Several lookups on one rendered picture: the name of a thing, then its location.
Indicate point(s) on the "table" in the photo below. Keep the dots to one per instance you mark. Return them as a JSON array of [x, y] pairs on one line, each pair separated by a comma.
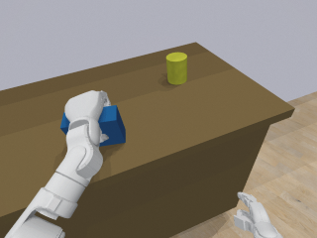
[[189, 149]]

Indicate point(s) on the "robot right forearm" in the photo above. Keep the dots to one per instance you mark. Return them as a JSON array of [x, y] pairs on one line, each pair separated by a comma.
[[264, 229]]

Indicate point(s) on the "robot left forearm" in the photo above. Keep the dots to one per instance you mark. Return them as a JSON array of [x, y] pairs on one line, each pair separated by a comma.
[[82, 161]]

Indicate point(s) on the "robot right hand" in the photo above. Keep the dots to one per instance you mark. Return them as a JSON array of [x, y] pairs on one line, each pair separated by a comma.
[[245, 220]]

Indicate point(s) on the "sponge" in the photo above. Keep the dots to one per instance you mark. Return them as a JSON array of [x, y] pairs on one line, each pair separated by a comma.
[[110, 123]]

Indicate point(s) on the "robot left hand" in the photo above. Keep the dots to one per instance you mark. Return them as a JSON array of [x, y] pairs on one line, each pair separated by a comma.
[[88, 104]]

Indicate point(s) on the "robot left upper arm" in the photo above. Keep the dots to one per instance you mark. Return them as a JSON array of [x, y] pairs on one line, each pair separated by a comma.
[[36, 227]]

